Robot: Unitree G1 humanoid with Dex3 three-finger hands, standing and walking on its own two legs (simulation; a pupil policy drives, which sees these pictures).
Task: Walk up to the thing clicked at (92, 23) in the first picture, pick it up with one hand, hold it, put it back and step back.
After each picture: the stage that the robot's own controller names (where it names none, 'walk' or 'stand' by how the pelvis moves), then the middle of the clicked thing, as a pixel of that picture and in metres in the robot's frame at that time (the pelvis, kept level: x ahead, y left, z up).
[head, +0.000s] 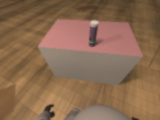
stand; (93, 35) +0.73 +0.04 +0.05
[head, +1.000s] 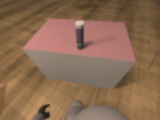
rise first; (80, 36) +0.63 +0.17 +0.08
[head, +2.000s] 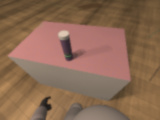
stand; (66, 47) +0.48 +0.23 +0.08
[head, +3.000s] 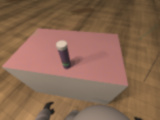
stand; (64, 56) +0.43 +0.23 +0.05
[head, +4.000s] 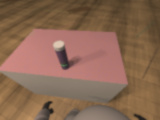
stand; (62, 57) +0.41 +0.24 +0.05
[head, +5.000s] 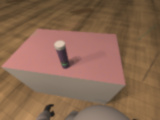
stand; (63, 56) +0.43 +0.25 +0.04
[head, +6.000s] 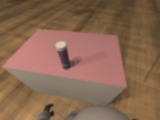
stand; (64, 57) +0.43 +0.24 +0.04
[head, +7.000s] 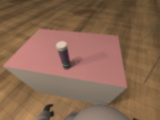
rise first; (64, 57) +0.43 +0.24 +0.04
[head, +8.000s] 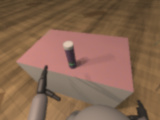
rise first; (70, 56) +0.44 +0.22 +0.05
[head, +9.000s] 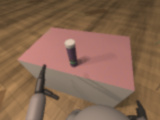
go down; (72, 54) +0.45 +0.22 +0.05
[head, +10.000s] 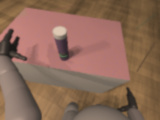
go down; (62, 46) +0.45 +0.19 +0.08
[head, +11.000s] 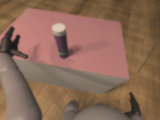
go down; (62, 44) +0.47 +0.21 +0.09
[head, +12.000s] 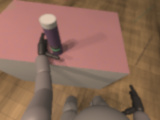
close in; (54, 39) +0.47 +0.22 +0.13
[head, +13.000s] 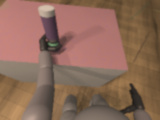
lift; (51, 32) +0.51 +0.22 +0.14
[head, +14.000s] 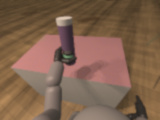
lift; (67, 43) +0.35 +0.16 +0.27
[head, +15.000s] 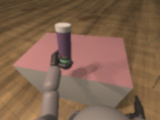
hold; (64, 48) +0.34 +0.18 +0.24
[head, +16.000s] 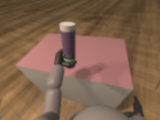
hold; (69, 48) +0.34 +0.16 +0.24
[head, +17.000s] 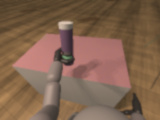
crouch; (67, 45) +0.38 +0.17 +0.23
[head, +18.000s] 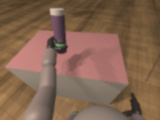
lower; (59, 33) +0.46 +0.20 +0.25
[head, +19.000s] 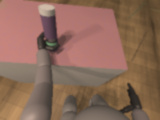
lower; (50, 32) +0.51 +0.22 +0.13
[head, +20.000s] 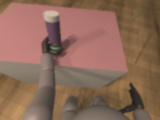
lower; (54, 36) +0.49 +0.21 +0.13
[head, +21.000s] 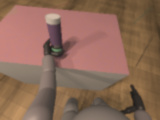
lower; (56, 38) +0.48 +0.21 +0.12
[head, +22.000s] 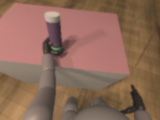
lower; (55, 37) +0.49 +0.21 +0.13
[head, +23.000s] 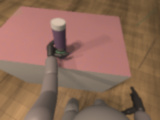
open; (60, 42) +0.46 +0.20 +0.12
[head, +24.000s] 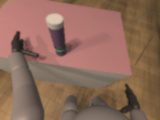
sink last; (58, 39) +0.45 +0.20 +0.12
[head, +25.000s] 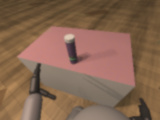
sink last; (71, 50) +0.47 +0.22 +0.09
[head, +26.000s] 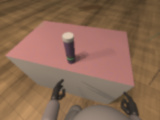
stand; (70, 50) +0.45 +0.20 +0.09
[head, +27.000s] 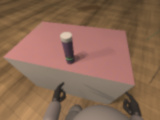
stand; (68, 50) +0.45 +0.21 +0.10
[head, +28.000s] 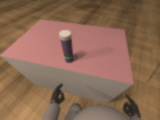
stand; (67, 48) +0.45 +0.21 +0.11
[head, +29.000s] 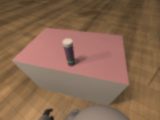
stand; (69, 54) +0.47 +0.21 +0.05
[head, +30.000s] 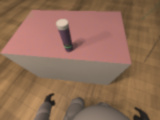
walk; (66, 38) +0.52 +0.21 +0.07
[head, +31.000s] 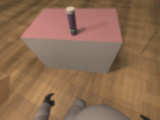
walk; (72, 22) +0.78 +0.24 +0.07
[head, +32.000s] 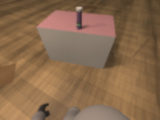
stand; (79, 19) +1.06 +0.23 +0.06
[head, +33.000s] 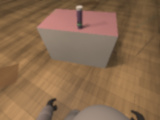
stand; (79, 18) +1.03 +0.21 +0.05
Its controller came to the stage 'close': yes
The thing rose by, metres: 0.21
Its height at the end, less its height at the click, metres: +0.00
